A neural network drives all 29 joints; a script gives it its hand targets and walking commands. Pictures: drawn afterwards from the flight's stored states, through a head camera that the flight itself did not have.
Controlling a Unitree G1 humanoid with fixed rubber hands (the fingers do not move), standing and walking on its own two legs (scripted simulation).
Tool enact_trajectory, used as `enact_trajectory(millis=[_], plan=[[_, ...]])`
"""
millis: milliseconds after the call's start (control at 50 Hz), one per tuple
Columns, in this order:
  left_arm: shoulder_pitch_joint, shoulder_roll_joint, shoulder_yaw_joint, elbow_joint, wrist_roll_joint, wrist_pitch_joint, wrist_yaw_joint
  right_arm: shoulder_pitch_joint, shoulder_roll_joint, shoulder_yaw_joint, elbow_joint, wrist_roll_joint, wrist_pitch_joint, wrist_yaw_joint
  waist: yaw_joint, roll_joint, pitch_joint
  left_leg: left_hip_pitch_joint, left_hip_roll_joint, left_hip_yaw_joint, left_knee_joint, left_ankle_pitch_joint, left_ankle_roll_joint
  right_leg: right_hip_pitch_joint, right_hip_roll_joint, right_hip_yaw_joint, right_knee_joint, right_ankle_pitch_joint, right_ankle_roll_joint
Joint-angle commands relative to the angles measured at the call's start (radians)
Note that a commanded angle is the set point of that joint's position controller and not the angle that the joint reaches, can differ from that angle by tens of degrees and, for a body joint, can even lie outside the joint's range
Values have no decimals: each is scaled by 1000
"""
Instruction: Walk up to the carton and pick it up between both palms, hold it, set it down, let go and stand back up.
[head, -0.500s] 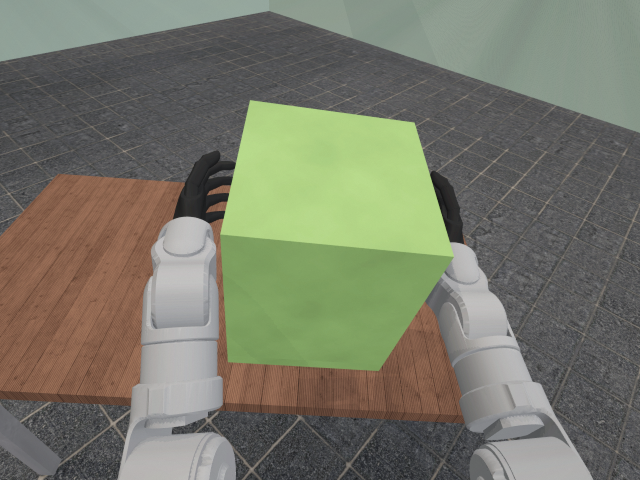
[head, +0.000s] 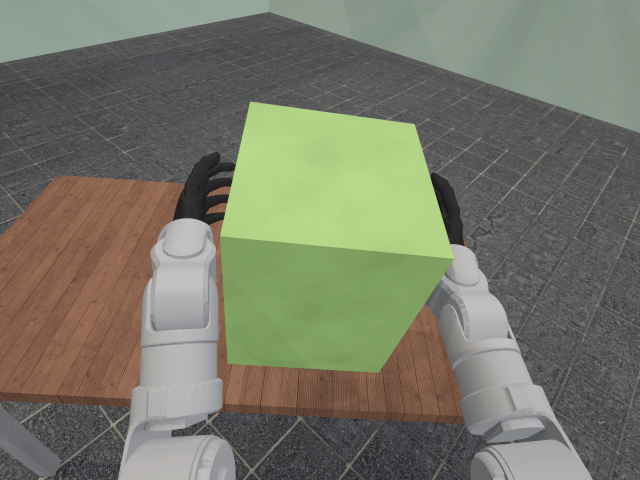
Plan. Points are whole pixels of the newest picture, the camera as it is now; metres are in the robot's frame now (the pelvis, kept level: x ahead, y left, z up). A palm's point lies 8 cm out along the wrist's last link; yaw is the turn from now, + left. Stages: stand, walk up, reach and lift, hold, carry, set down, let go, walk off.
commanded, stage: hold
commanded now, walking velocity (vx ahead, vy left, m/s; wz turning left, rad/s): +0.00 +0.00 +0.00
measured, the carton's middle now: (318, 246) +0.37 +0.00 +0.13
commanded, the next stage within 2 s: set down in 0.62 s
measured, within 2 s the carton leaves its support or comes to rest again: neither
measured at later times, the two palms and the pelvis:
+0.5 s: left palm (194, 219) +0.36 +0.14 +0.18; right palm (443, 239) +0.36 -0.15 +0.16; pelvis +0.00 +0.00 +0.00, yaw +0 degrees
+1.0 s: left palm (188, 220) +0.37 +0.15 +0.17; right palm (431, 238) +0.37 -0.14 +0.15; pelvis +0.01 +0.00 +0.00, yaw +0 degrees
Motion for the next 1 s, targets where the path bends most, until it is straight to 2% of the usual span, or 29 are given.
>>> enact_trajectory(millis=[0,140,260,280,300,320,400,420,440,460,480,500,560,600,620,660,680,760,840,900,940,980], plan=[[-541,-516,-449,-55,-129,-54,-120,-741,541,433,-310,50,-80,83,-9,64,-446,2,-67,84,-18,277,-6,196,52,-50,24,182,26],[-568,-516,-441,-19,-123,-52,-117,-758,539,393,-271,22,-78,95,-5,63,-413,-26,-58,87,-46,188,4,163,49,-48,11,65,20],[-565,-523,-455,-32,-132,-58,-110,-745,537,402,-264,38,-83,95,-13,79,-450,-4,-59,84,-24,255,-9,174,52,-52,20,124,17],[-547,-519,-443,-29,-122,-54,-110,-736,533,400,-263,35,-81,93,-5,64,-430,-7,-58,85,-26,257,-5,174,53,-50,18,130,20],[-547,-515,-440,-16,-123,-51,-117,-736,530,396,-258,32,-77,90,-23,71,-424,-3,-59,83,-24,249,-6,180,50,-48,17,135,20],[-551,-511,-435,-21,-119,-50,-119,-727,535,399,-253,32,-74,88,-12,73,-419,-11,-60,86,-28,242,-4,177,49,-45,19,132,19],[-558,-527,-465,-72,-137,-58,-115,-736,539,420,-297,47,-84,86,-18,80,-464,9,-62,82,-13,300,-16,194,53,-54,27,179,21],[-552,-516,-453,-61,-128,-56,-114,-737,539,430,-296,53,-82,87,-3,81,-452,2,-63,83,-12,305,-12,194,53,-51,29,187,21],[-556,-518,-459,-72,-130,-55,-114,-721,541,424,-285,47,-79,86,-13,78,-452,5,-63,83,-14,297,-12,193,54,-53,26,183,22],[-548,-509,-458,-69,-127,-54,-114,-732,541,434,-306,51,-78,86,-4,72,-453,5,-64,81,-13,302,-11,204,51,-51,29,191,24],[-543,-508,-444,-41,-119,-49,-118,-719,533,418,-265,42,-71,84,-9,70,-408,-6,-60,83,-23,266,-7,181,51,-47,20,164,22],[-556,-502,-436,-46,-115,-50,-120,-735,540,425,-274,40,-71,86,1,62,-410,-13,-62,84,-31,240,-4,183,48,-47,21,136,24],[-537,-506,-441,-36,-120,-47,-118,-745,541,425,-298,43,-77,89,4,58,-421,-21,-61,85,-29,241,1,188,49,-47,20,144,22],[-553,-510,-446,-54,-126,-52,-121,-735,547,426,-296,39,-77,83,-12,55,-438,-6,-65,83,-25,260,1,195,50,-45,22,178,25],[-544,-531,-458,-60,-170,-56,-122,-759,510,397,-307,36,-83,93,24,59,-481,-13,-84,98,-23,228,9,153,40,-68,32,178,30],[-559,-532,-467,-52,-182,-66,-118,-760,506,385,-296,27,-87,101,11,59,-500,-10,-83,97,-28,218,9,134,42,-70,32,163,29],[-563,-529,-454,-40,-178,-76,-117,-759,507,369,-303,11,-96,104,20,56,-491,-19,-80,100,-34,194,7,132,41,-70,27,129,27],[-549,-519,-429,-2,-159,-121,-127,-750,509,336,-272,-40,-145,114,22,48,-467,-16,-73,105,-43,176,8,151,37,-67,25,107,26],[-453,-492,-329,104,-82,-176,-156,-663,473,215,-166,-146,-231,133,14,47,-316,-57,-58,126,-92,68,8,147,26,-74,-4,-6,21],[-395,-479,-311,142,-50,-213,-160,-617,435,168,-104,-189,-297,147,23,58,-265,-66,-47,136,-112,44,1,138,26,-90,-12,-45,11],[-382,-476,-324,152,-43,-236,-155,-581,419,158,-65,-205,-329,154,18,58,-248,-66,-44,137,-104,72,-8,135,30,-102,-11,-32,8],[-367,-494,-371,113,-64,-264,-140,-588,422,203,-97,-179,-368,152,31,64,-302,-17,-48,137,-65,204,-24,145,37,-101,3,57,4]])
